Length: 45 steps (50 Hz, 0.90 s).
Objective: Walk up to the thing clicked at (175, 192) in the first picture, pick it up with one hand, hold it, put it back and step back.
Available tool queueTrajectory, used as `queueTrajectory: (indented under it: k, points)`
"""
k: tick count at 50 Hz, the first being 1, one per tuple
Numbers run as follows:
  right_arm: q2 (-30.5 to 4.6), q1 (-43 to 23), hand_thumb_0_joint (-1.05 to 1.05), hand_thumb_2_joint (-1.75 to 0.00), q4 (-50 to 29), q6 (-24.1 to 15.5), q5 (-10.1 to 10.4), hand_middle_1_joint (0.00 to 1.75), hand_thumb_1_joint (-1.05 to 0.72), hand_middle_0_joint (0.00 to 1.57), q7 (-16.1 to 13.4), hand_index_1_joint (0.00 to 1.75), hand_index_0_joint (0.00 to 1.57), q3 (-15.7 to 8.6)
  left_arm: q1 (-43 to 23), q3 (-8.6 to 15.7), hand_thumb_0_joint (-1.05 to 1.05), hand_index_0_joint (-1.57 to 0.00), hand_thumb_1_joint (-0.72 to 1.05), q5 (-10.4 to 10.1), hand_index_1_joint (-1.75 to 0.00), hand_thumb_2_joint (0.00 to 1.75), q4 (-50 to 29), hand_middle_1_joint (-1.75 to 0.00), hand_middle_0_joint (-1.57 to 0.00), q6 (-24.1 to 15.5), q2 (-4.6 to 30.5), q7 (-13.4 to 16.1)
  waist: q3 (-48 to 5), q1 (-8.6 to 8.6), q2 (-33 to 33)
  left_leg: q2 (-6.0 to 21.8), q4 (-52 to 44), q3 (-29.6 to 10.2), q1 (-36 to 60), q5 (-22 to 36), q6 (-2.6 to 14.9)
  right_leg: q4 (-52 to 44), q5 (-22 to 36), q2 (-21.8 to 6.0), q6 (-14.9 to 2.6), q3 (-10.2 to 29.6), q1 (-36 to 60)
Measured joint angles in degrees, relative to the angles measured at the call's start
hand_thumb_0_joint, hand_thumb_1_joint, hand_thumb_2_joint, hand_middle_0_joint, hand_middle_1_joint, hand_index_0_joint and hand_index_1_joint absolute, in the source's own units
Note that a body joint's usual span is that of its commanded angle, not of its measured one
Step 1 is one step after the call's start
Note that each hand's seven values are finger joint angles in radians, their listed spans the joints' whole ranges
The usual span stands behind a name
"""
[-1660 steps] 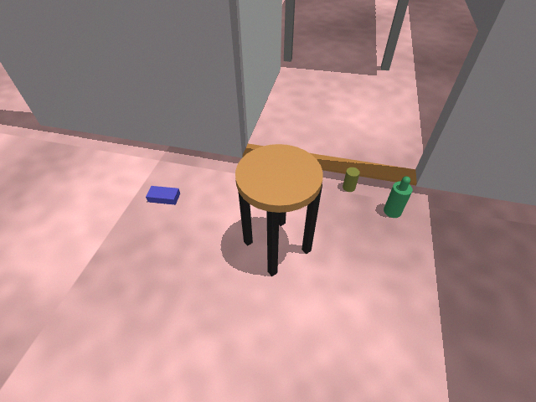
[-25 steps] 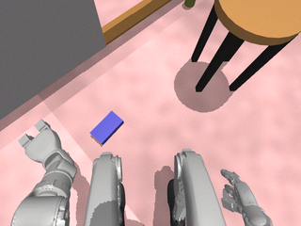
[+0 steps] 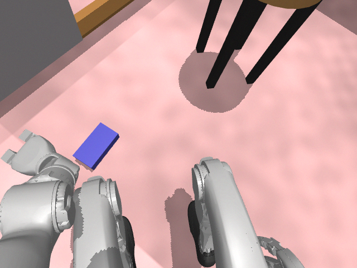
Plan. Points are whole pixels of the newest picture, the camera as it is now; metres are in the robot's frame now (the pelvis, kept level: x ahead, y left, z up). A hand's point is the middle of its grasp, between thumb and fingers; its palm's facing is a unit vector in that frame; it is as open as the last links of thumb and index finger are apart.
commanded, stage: rise first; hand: left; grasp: from above
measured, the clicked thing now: (97, 145) +0.48 +0.19 -0.36
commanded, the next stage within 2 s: approach in 1.10 s
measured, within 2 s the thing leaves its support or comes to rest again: neither
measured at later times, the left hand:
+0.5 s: hand (65, 155) +0.42 +0.25 -0.21, palm faces -0.23 -0.38 -0.90, open 14.0 cm
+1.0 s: hand (70, 153) +0.43 +0.24 -0.23, palm faces -0.23 -0.37 -0.90, open 14.3 cm
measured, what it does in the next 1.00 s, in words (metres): stands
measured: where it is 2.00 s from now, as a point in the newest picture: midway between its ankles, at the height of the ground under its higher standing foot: (166, 253)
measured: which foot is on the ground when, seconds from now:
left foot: down 0.00-1.00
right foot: down 0.00-1.00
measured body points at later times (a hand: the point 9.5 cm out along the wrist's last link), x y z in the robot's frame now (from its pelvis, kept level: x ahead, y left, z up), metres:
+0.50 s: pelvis +0.01 -0.01 -0.04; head +0.25 -0.01 +0.34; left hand +0.43 +0.26 -0.16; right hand +0.03 -0.27 -0.18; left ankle +0.10 +0.12 -0.35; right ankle +0.11 -0.13 -0.35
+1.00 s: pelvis +0.02 -0.01 -0.04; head +0.26 +0.01 +0.33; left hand +0.44 +0.26 -0.18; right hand +0.02 -0.27 -0.16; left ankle +0.10 +0.12 -0.35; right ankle +0.11 -0.13 -0.35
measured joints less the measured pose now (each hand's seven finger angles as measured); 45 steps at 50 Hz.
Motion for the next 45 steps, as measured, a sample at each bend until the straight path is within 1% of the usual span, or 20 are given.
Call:
queueTrajectory:
  k: [2, 4, 6, 8, 10, 13, 17, 24, 26, 28, 36, 45]
  points:
    - [-0.37, 0.41, 0.01, -0.9, 0.16, -0.26, -0.24, 0.29, -0.9, 0.2, 0.61, 0.3, 0.2, -0.18, -1.11, 0.79, 0.0, -0.09, -0.56, -0.1, -1.06, 1.03, 1.19, -1.05, -0.1, -0.06, 0.48, 1.1, 0.46, -0.29, 0.14, 0.04, 0.72, -0.03, -0.78, -0.12, 0.0, 0.72, -0.07, 0.08, 0.08, 0.05, -0.82]
    - [-0.69, 0.73, 0.01, -0.9, 0.38, -0.54, -0.57, 0.29, -0.9, 0.2, 1.34, 0.3, 0.2, -0.38, -2.2, 1.8, 0.0, -0.09, -0.56, -0.83, -1.06, 1.02, 2.11, -1.05, -0.1, -0.27, 0.9, 1.84, 1.04, -0.54, 0.24, 0.05, 1.39, -0.06, -1.51, -0.21, -0.06, 1.47, -0.16, 0.11, 0.12, 0.1, -1.65]
    - [-0.94, 0.97, 0.01, -0.9, 0.46, -0.76, -0.93, 0.29, -0.9, 0.2, 2.12, 0.3, 0.2, -0.52, -3.4, 3.0, 0.0, -0.09, -0.55, -1.86, -1.06, 1.02, 2.9, -1.05, -0.1, -0.53, 1.3, 2.02, 1.92, -0.72, 0.25, 0.06, 2.02, -0.16, -2.12, -0.29, -0.23, 2.21, -0.23, 0.16, 0.09, 0.09, -2.39]
    - [-1.18, 1.15, 0.01, -0.9, 0.45, -0.81, -1.2, 0.29, -0.9, 0.2, 2.83, 0.3, 0.2, -0.52, -4.41, 4.19, 0.0, -0.09, -0.55, -2.23, -1.06, 1.02, 3.55, -1.05, -0.1, -0.86, 1.72, 1.82, 2.79, -0.77, 0.28, 0.13, 2.62, -0.35, -2.73, -0.38, -0.47, 2.87, -0.24, 0.27, -0.07, -0.02, -3.17]
    - [-1.42, 1.2, 0.01, -0.9, 0.29, -0.79, -1.47, 0.29, -0.9, 0.2, 3.56, 0.3, 0.2, -0.42, -5.14, 4.97, 0.0, -0.09, -0.55, -1.64, -1.06, 1.02, 4.02, -1.05, -0.1, -1.2, 2.26, 1.34, 3.74, -0.91, 0.34, 0.21, 3.2, -0.54, -3.27, -0.5, -0.73, 3.54, -0.27, 0.38, -0.3, -0.13, -3.9]
    - [-1.81, 1.43, 0.01, -0.9, -0.18, -0.71, -1.66, 0.29, -0.9, 0.2, 4.48, 0.3, 0.2, -0.37, -5.66, 6.07, 0.0, -0.09, -0.54, 0.0, -1.06, 1.01, 4.03, -1.05, -0.1, -1.96, 3.09, 0.78, 4.79, -1.01, 0.58, 0.31, 4.07, -0.77, -4.17, -0.73, -1.1, 4.58, -0.38, 0.53, -0.65, -0.25, -5.12]
    - [-2.17, 1.49, 0.01, -0.9, -0.39, -0.93, -2.03, 0.29, -0.91, 0.2, 5.53, 0.3, 0.2, -0.65, -6.32, 6.31, 0.0, -0.1, -0.54, 1.46, -1.06, 1.0, 3.88, -1.06, -0.1, -3.1, 4.02, 0.35, 6.18, -0.85, 0.92, 0.39, 5.23, -1.07, -4.92, -1.14, -1.53, 5.92, -0.65, 0.67, -1.03, -0.41, -6.24]
    - [-2.28, 1.19, 0.01, -0.9, -0.38, -1.17, -2.2, 0.29, -0.91, 0.2, 6.5, 0.3, 0.2, -1.12, -7.01, 8.05, 0.0, -0.1, -0.54, 1.57, -1.07, 0.99, 4.47, -1.07, -0.09, -4.36, 4.56, 0.73, 6.95, 0.11, 1.09, 0.59, 6.71, -1.74, -6.07, -1.79, -1.94, 7.25, -0.92, 0.97, -1.35, -0.9, -7.63]
    - [-2.25, 0.8, 0.01, -0.9, -0.3, -1.35, -2.45, 0.29, -0.91, 0.2, 6.68, 0.3, 0.2, -1.09, -7.31, 7.78, 0.0, -0.1, -0.54, 1.68, -1.07, 0.99, 5.65, -1.07, -0.09, -4.35, 4.77, 0.9, 7.23, 0.11, 0.92, 0.6, 6.99, -1.83, -6.14, -1.9, -1.96, 7.47, -0.97, 1.01, -1.36, -0.96, -7.7]
    - [-2.25, 0.45, 0.01, -0.9, -0.32, -1.57, -2.62, 0.29, -0.91, 0.2, 6.88, 0.3, 0.2, -0.97, -7.51, 8.36, 0.0, -0.1, -0.54, 1.89, -1.07, 0.99, 6.38, -1.07, -0.09, -4.49, 5.0, 1.15, 7.5, 0.08, 0.69, 0.63, 7.32, -2.0, -6.3, -1.98, -1.95, 7.64, -0.97, 1.08, -1.31, -1.09, -7.77]
    - [-2.15, -0.14, 0.01, -0.9, -0.1, -2.3, -3.5, 0.29, -0.91, 0.2, 7.84, 0.3, 0.19, -0.77, -7.64, 9.29, 0.0, -0.1, -0.55, 2.77, -1.06, 1.0, 6.76, -1.06, -0.1, -5.39, 5.92, 3.41, 8.35, -0.79, -0.7, 0.57, 8.68, -2.72, -6.76, -2.45, -1.8, 8.29, -1.25, 1.17, -1.02, -1.64, -7.62]
    - [-2.38, 0.54, 0.01, -0.9, 1.01, -2.0, -4.07, 0.29, -0.91, 0.2, 9.11, 0.3, 0.19, -0.81, -7.93, 8.81, 0.0, -0.08, -0.58, 3.03, -1.05, 1.02, 7.18, -1.03, -0.1, -4.95, 6.63, 4.57, 8.41, -1.89, -0.79, 0.53, 9.22, -3.16, -6.74, -3.31, -1.57, 8.22, -2.0, 1.21, -0.71, -2.01, -7.04]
